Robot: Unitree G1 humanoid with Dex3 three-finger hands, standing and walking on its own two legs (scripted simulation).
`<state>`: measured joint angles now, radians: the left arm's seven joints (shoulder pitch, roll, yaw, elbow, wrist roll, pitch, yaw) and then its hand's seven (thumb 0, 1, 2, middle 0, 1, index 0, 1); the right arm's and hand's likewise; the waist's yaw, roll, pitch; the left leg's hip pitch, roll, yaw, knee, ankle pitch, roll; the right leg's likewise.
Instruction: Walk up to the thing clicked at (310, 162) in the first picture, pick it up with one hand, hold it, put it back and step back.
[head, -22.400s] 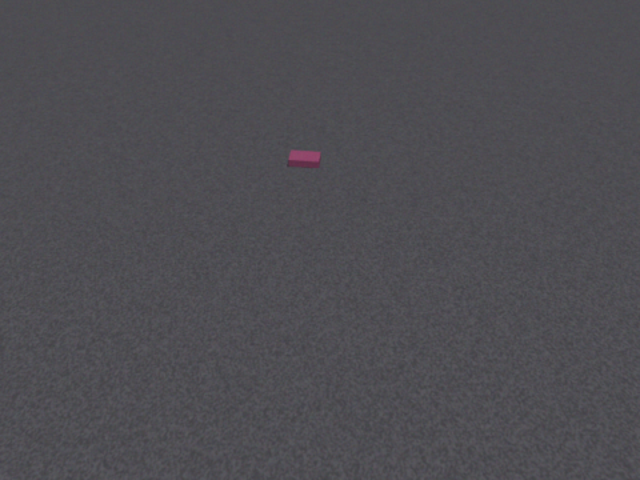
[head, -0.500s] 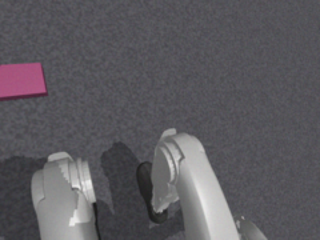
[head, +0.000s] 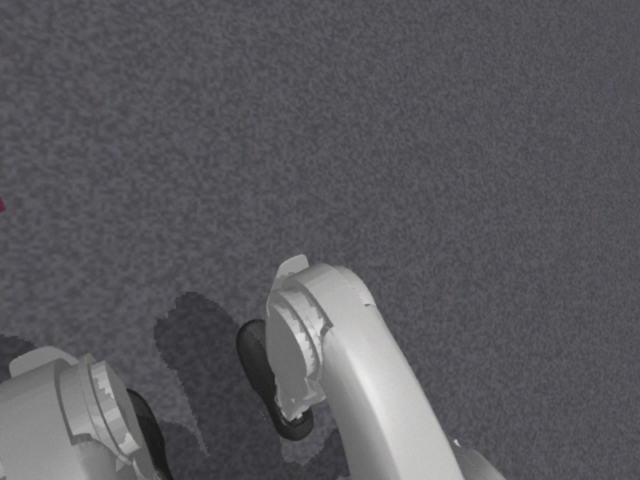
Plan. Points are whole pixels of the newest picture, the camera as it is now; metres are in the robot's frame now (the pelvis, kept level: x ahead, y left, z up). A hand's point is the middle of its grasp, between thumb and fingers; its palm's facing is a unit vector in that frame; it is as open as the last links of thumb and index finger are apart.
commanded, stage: rest palm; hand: left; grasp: from above
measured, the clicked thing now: out of the picture +0.51 +0.30 -0.29
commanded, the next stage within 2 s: close in 1.02 s
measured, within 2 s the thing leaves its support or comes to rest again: neither
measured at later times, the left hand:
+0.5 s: hand out of the picture +0.48 +0.31 -0.25, palm faces -0.48 -0.09 -0.88, open 14.2 cm
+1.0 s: hand out of the picture +0.49 +0.30 -0.27, palm faces -0.47 -0.10 -0.88, open 13.8 cm
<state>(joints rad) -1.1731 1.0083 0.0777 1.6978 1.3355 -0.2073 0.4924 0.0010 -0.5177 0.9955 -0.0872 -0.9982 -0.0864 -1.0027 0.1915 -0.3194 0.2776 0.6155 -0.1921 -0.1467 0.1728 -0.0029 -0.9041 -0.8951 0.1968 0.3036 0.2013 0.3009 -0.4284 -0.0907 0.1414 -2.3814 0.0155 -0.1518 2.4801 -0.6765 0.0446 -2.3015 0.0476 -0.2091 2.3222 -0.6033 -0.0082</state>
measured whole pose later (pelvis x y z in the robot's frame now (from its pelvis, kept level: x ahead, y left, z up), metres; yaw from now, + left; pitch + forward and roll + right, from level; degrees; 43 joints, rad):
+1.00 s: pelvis +0.00 +0.00 +0.00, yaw -3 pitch +29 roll -15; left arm -1.14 1.10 0.09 1.70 1.31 -0.23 0.55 0.00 -0.47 0.97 -0.13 -0.96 -0.12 -0.97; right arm 0.14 -0.35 0.37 0.58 -0.23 -0.22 0.21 0.00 -0.91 -0.90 0.20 0.30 0.20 0.30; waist -0.45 -0.16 0.23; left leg -2.35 0.02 -0.21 2.53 -0.72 0.04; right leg -2.26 0.07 -0.26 2.32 -0.61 0.00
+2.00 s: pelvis +0.00 +0.00 +0.00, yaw -4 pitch +28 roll -16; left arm -1.14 1.14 0.03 1.69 1.28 -0.26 0.55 0.00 -0.06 0.61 -0.42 -0.74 -0.44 -0.72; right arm 0.12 -0.37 0.40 0.57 -0.24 -0.20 0.20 0.00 -0.90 -0.90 0.20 0.30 0.20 0.30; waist -0.44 -0.17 0.25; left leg -2.33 0.02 -0.24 2.53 -0.72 0.03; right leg -2.23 0.08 -0.28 2.30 -0.61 0.00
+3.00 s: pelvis +0.00 +0.01 +0.00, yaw -4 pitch +29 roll -17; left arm -1.12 1.12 0.06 1.63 1.29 -0.23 0.51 0.01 -0.11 0.46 -0.62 -0.54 -0.64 -0.52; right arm 0.14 -0.36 0.39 0.57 -0.23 -0.18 0.19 0.00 -0.92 -0.90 0.20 0.30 0.20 0.30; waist -0.43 -0.16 0.22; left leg -2.34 0.02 -0.24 2.51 -0.72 0.04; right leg -2.23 0.07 -0.28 2.29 -0.61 0.00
